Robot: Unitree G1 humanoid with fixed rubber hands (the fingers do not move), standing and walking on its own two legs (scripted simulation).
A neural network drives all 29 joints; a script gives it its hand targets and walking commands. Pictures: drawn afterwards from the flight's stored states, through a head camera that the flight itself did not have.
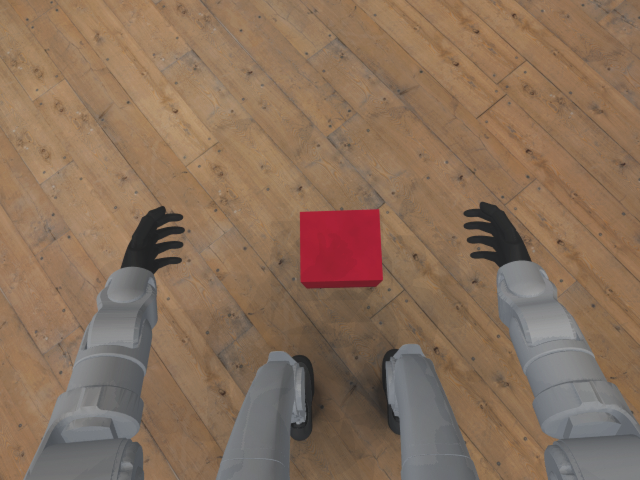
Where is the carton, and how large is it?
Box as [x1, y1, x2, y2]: [300, 209, 382, 287]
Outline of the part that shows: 378,209 300,212 300,273 301,282 306,287 375,286 382,279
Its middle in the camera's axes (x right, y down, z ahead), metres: +0.05 +0.02 +0.99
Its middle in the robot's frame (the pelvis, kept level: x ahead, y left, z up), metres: +0.47 -0.01 -0.60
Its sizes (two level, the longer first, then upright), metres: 0.190 0.169 0.172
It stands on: the floor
